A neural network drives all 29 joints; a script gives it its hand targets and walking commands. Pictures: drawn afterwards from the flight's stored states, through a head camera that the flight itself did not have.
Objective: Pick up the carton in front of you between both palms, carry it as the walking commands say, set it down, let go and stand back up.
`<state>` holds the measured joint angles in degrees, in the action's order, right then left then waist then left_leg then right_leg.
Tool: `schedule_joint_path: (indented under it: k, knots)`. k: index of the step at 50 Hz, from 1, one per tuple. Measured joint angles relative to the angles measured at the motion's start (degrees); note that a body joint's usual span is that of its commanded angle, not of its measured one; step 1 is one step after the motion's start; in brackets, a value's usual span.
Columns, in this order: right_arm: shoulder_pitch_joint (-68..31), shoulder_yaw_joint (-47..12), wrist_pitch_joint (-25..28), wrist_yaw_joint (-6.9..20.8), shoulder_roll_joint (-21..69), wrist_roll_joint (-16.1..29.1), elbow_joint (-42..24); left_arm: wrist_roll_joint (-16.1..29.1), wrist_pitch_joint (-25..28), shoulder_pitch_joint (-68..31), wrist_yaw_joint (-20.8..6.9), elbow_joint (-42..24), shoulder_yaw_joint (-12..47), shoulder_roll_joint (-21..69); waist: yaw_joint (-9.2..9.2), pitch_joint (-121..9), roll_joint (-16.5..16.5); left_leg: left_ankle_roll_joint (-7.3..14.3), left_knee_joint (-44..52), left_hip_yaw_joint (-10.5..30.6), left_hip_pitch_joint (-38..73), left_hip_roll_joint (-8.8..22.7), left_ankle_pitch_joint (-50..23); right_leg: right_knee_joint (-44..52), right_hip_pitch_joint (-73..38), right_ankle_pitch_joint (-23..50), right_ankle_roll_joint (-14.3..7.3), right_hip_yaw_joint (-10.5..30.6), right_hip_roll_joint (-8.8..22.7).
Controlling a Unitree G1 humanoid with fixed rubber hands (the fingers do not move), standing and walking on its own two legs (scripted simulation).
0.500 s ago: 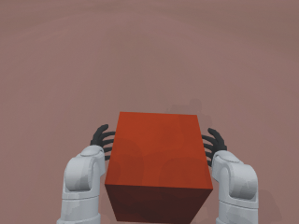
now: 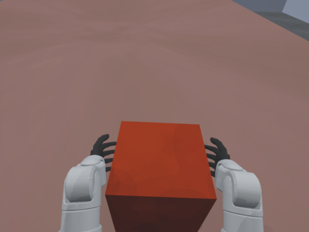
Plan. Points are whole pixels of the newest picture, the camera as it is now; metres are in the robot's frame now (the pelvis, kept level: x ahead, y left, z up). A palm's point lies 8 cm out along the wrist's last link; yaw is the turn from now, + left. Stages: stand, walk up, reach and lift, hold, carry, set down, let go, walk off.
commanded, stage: carry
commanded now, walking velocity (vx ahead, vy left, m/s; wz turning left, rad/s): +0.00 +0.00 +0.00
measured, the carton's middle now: (157, 181) +0.26 +0.00 +0.01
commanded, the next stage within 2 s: hold in 1.68 s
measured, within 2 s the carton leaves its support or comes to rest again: neither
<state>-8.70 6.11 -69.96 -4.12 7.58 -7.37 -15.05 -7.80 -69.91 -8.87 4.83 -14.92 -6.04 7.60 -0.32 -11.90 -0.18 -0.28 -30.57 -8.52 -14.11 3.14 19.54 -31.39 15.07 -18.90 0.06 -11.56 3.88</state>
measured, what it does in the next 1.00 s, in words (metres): shifts its weight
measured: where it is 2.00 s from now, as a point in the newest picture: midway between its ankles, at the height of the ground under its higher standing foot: outside the picture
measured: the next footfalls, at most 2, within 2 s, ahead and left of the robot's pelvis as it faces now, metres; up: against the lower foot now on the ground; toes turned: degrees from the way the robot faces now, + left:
none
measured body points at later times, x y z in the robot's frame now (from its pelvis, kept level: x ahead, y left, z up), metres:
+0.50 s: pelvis -0.02 +0.00 +0.00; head -0.06 +0.00 +0.45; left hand +0.26 +0.15 +0.03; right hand +0.25 -0.15 +0.03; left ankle -0.05 +0.11 -0.73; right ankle -0.05 -0.10 -0.73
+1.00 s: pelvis -0.06 +0.00 +0.00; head -0.09 -0.01 +0.45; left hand +0.24 +0.15 +0.03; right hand +0.24 -0.16 +0.03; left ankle -0.05 +0.11 -0.73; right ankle -0.05 -0.10 -0.73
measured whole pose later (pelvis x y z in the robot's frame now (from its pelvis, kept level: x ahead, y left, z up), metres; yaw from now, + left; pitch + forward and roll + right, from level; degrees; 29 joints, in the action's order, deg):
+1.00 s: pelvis -0.06 +0.00 +0.00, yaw +0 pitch +2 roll +0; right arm -10.1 8.5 -42.6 -1.1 7.8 -13.5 9.5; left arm -13.5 -42.2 -10.3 1.9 10.0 -8.6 7.8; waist -0.3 -7.0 0.1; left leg 0.4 -28.9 -8.6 -15.5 3.2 15.1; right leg -29.2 16.3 -14.7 -1.6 -11.6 3.5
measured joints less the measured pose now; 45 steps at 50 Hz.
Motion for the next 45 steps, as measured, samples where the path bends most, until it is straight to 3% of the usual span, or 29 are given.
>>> schedule_joint_path:
  k: [7,19,32,37,45]
  knots:
    - [1.6,-0.7,3.0,0.2,-0.2,-0.4,1.8,-0.2,3.2,1.4,-0.5,2.1,0.4,-0.1,0.19,2.4,0.4,0.3,-0.8,-0.1,-0.5,-0.2,0.9,-0.4,0.4,-0.9,0.1,0.3,0.3]
    - [4.9,-1.9,16.7,1.9,-0.3,-2.9,10.8,-2.9,16.5,5.1,-1.9,10.4,1.6,-0.3,0.02,3.5,0.0,0.6,-1.8,-0.2,-0.4,-0.2,1.4,-1.5,0.3,-1.5,-0.3,0.4,0.4]
    - [-2.4,3.3,30.4,3.2,0.3,-7.2,28.3,-6.9,30.7,-2.4,-3.2,28.6,-3.6,0.4,0.24,5.0,0.1,0.8,1.0,-0.4,0.0,-0.2,-2.5,1.4,-0.1,2.4,-1.0,0.3,0.0]
    - [-3.3,4.0,31.5,3.2,0.5,-6.8,27.3,-6.3,31.5,-3.6,-3.0,27.6,-4.1,0.6,0.38,5.7,0.2,0.9,1.6,-0.3,-0.7,-0.2,-3.7,2.0,0.6,3.5,-1.2,0.3,-0.1]
    - [-1.6,2.5,27.9,3.0,0.2,-6.1,24.6,-5.7,28.1,-1.6,-2.9,24.9,-2.7,0.3,0.12,4.5,0.4,0.7,1.6,-0.2,-1.2,-0.1,-4.1,2.1,1.0,3.9,-1.4,0.1,-0.3]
